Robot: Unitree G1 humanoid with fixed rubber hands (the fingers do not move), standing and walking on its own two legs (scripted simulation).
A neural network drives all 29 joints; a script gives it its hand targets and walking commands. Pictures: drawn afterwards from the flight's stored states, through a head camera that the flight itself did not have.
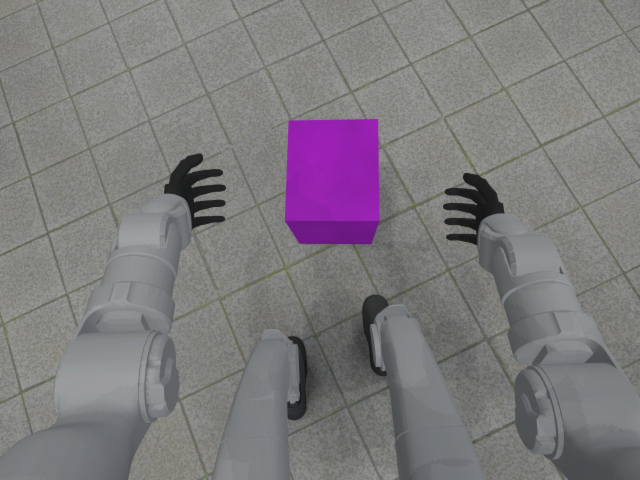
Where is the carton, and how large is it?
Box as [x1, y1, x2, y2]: [285, 119, 378, 243]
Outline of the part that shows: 377,119 289,120 285,221 299,243 371,243 378,223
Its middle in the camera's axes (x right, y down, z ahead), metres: +0.04 -0.12 +0.97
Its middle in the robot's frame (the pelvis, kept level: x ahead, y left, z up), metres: +0.59 -0.02 -0.54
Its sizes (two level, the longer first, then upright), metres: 0.234 0.201 0.265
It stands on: the floor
